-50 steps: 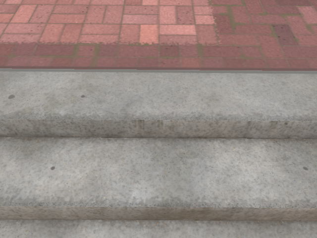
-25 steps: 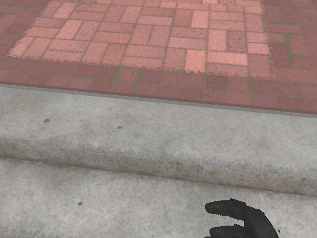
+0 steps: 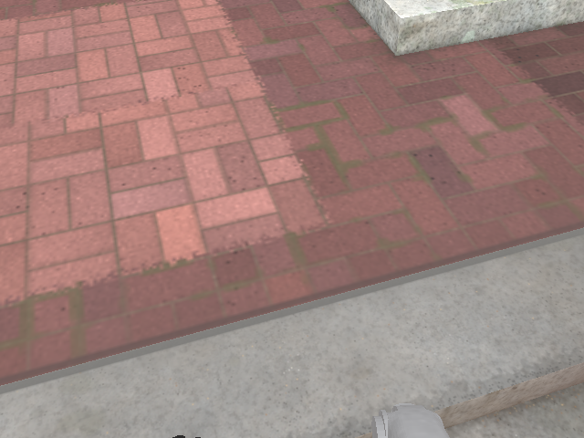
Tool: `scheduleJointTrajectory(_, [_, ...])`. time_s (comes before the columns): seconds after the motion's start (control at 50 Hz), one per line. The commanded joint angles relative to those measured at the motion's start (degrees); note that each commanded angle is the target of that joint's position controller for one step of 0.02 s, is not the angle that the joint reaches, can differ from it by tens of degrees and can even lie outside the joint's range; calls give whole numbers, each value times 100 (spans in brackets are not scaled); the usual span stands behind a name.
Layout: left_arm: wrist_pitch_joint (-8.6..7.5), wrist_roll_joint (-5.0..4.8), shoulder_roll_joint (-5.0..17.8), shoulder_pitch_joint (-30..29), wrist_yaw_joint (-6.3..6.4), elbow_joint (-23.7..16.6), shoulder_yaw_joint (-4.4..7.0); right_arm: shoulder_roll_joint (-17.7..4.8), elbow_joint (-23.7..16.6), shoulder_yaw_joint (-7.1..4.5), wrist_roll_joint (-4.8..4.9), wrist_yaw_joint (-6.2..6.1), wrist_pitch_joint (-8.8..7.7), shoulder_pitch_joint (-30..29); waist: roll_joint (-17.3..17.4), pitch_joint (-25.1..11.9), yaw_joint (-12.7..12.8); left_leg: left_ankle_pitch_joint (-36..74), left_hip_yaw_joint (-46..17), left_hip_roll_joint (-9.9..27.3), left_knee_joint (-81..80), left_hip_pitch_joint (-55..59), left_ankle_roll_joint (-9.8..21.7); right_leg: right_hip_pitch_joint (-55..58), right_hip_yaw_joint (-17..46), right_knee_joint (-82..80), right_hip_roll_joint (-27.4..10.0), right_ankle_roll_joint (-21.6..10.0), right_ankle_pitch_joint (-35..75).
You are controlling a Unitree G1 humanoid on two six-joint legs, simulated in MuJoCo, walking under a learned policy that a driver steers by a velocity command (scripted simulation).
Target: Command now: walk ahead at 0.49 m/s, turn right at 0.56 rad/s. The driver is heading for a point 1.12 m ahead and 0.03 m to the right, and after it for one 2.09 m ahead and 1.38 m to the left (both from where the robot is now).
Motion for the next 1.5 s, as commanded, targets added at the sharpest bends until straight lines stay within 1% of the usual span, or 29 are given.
scheduleJointTrajectory(0.02, [180, 15, 262, -1676, -47, -845, 53, -754, -167, -94, 203, 170, -52, 294, 355, 584, 46, 3745, -412, 1576, -1452, -333, 901, 930, -870, -1875, -193, 170, -611])
scheduleJointTrajectory(0.1, [201, 21, 528, -411, -120, -618, 275, -1894, -393, -383, 464, 93, -364, 140, 976, 584, 839, 9135, -161, 1980, -21, 558, 797, 2989, -1266, -3454, 751, 565, -1782])
scheduleJointTrajectory(0.14, [30, -95, 899, 1033, 113, -322, 549, -2124, -438, -566, 257, 146, -310, -229, 1237, 65, 1288, 9506, -152, 1798, 1732, 11, 738, 5266, -922, -4694, 1220, 417, -854])
scheduleJointTrajectory(0.16, [-30, -97, 1208, 2257, 309, -2, 629, -1349, -680, -410, -25, 198, -386, 285, 171, -1406, 1214, 7149, -667, 1422, 3626, -2250, 314, 8604, 875, -4525, 617, -375, 781])
scheduleJointTrajectory(0.18, [54, 247, 1487, 3662, 365, 580, 692, -1142, -667, -360, 202, 497, -284, 114, -401, -1778, 1463, 614, -1187, 115, 5427, -3731, 73, 9575, 3644, -6778, -437, -1031, 403])
scheduleJointTrajectory(0.2, [-1, 345, 1771, 3960, 367, 844, 925, -1138, -1002, -449, 612, 548, -145, -646, -314, -812, 1738, 1121, -2658, -180, 7635, -4702, 281, 8580, 4337, -7646, -623, -700, -1008])
scheduleJointTrajectory(0.22, [-164, 285, 1554, 3364, 380, 895, 895, -897, -1142, -448, 636, 446, -187, -1135, -338, 48, 1399, 1467, -3028, -87, 8721, -5409, 378, 7294, 3962, -7545, -570, -618, -1727])
scheduleJointTrajectory(0.26, [-235, 188, 613, 2437, 306, 991, 617, -523, -1417, -324, 371, 278, -170, -1475, -157, 176, 678, 1382, -3166, -237, 9804, -5860, 756, 6142, 3311, -7442, -360, -659, -1525])
scheduleJointTrajectory(0.3, [-203, 305, 99, 1636, 128, 1013, 364, -418, -1596, -220, 475, 207, -8, -1560, 337, 245, 45, 1447, -2945, -19, 9920, -6098, 1014, 5103, 2543, -7720, -249, -415, -1369])
scheduleJointTrajectory(0.34, [-341, 244, 221, 1384, 133, 953, 327, -603, -1582, -230, 489, 156, 99, -1505, -90, 479, -160, 887, -2505, 151, 9592, -6218, 997, 4523, 1586, -7990, -1, -172, -1392])
scheduleJointTrajectory(0.42, [-421, 698, 386, 2721, 235, 1338, 193, -779, -2264, -134, 580, 3, -16, -3018, 166, 405, 339, 869, -2245, 405, 9146, -6936, 975, 4913, 1519, -8079, 23, 165, -1784])
scheduleJointTrajectory(0.5, [-544, 117, 938, 2318, 77, 703, 208, -759, -2629, -115, 558, 130, 238, -3753, -452, 714, 306, 826, -1234, 430, 6326, -3306, 139, 3035, 952, -9335, -316, 32, -434])
scheduleJointTrajectory(0.58, [-607, 96, 1750, 3004, 24, 870, 539, -1144, -2694, -300, 706, 201, 227, -3293, -779, 217, 307, 273, -921, -264, 3827, -4022, 501, 7661, 635, -8088, -1002, 127, 5388])
scheduleJointTrajectory(0.6, [-597, 262, 1508, 3099, 8, 900, 554, -1427, -2433, -447, 733, 171, 109, -2425, -663, -403, 160, 957, -1408, -313, 3572, -2904, 801, 7757, 246, -6888, -650, 455, 5960])
scheduleJointTrajectory(0.62, [-613, 522, 634, 4250, 13, 839, 365, -1632, -2218, -422, 850, 160, -13, -1628, 824, -2152, 513, 1655, -3944, 457, 3190, 262, 1981, 5644, 442, -5368, 10, 821, 4042])
scheduleJointTrajectory(0.64, [-457, 432, 633, 3450, -36, 667, 391, -1890, -1674, -575, 611, 45, 58, 24, 1738, -1997, -436, 324, -6571, 1176, 1061, 1504, 2393, 3569, 751, -3511, 1146, 1151, -1259])
scheduleJointTrajectory(0.66, [-403, 334, 829, 2287, -48, 349, 518, -1904, -1356, -627, 512, -60, -87, 562, 1498, -703, -690, -2017, -7045, 1077, 460, 852, 1731, 2051, 1283, -1439, 1124, 985, -1066])
scheduleJointTrajectory(0.72, [-449, 385, 587, 1715, 236, 110, 342, -1029, -1319, -483, 603, -162, -95, -1334, -219, 109, 334, -1029, -5785, 987, 645, -1566, 1398, 2078, 1129, -557, 438, 845, 108])
scheduleJointTrajectory(0.76, [-378, 440, 535, 1572, 328, 8, 255, -622, -1301, -366, 628, -157, -99, -1900, 18, -55, 736, 121, -5038, 733, 488, -2088, 1277, 2056, 998, -501, 254, 764, 12])
scheduleJointTrajectory(0.86, [-457, 291, 764, 724, 270, -270, 295, -1059, -1191, -481, 528, -82, -261, -1258, 240, 51, 434, 1422, -3556, 251, 127, -2171, 1096, 2238, 114, -1963, 52, 1213, -43])
scheduleJointTrajectory(1.12, [-252, 165, 610, -1693, 260, -1238, 464, -1253, -704, -735, 659, 124, -254, 423, 629, 949, -42, 3861, -4346, 925, 331, -79, 1281, 3766, -330, -6883, 252, 1488, 139])
scheduleJointTrajectory(1.18, [-400, -89, 1051, -314, 458, -868, 736, -1374, -836, -847, 557, 179, -252, -11, 446, 12, 590, 5802, -4037, 586, 1335, -455, 796, 6641, -433, -6972, 282, 892, 581])
scheduleJointTrajectory(1.22, [-551, 96, 1309, 2009, 491, -343, 741, -131, -1129, -484, 473, 151, -385, 838, -1959, -2585, 791, 82, -3210, -1080, 4566, -3505, -122, 11605, 2626, -7192, -2077, -1429, 2120])
scheduleJointTrajectory(1.24, [-521, 315, 1001, 2704, 539, 43, 762, -834, -1200, -694, 645, 192, -310, -218, -1160, -1402, 1297, -1020, -2932, -792, 5849, -4677, -27, 10742, 3508, -8198, -2263, -904, 28])
scheduleJointTrajectory(1.28, [-484, 156, 784, 1528, 639, -16, 751, -1083, -1201, -843, 696, 30, -184, -889, -256, 496, 793, 311, -2776, 119, 5879, -4462, 300, 7749, 2097, -8888, -1820, -8, -1429])
scheduleJointTrajectory(1.32, [-420, 125, 126, 1287, 615, 7, 578, -695, -1180, -780, 433, -3, -138, -960, -334, 345, 427, 662, -2705, 392, 5261, -3682, 423, 7084, 1161, -9194, -1411, 75, -62])
scheduleJointTrajectory(1.46, [-528, 343, 334, 1533, 336, 275, 642, -467, -1513, -665, 461, 215, 6, -2024, -224, 606, 210, 2109, -2058, 495, 3136, -3309, 421, 6155, -398, -9576, -896, -15, 939])
scheduleJointTrajectory(1.48, [-463, -224, 1282, 1726, 511, 399, 865, -855, -1837, -774, 1161, -118, 21, -2527, -48, 846, 213, 2001, -2138, 541, 3119, -3203, 261, 5941, -264, -9497, -915, 325, 522])
scheduleJointTrajectory(1.5, [-456, -300, 1366, 1863, 584, 456, 872, -938, -1933, -748, 1228, -221, 14, -2729, -103, 842, 226, 2047, -2199, 571, 2845, -3385, 187, 6163, -163, -9567, -1047, 343, 178])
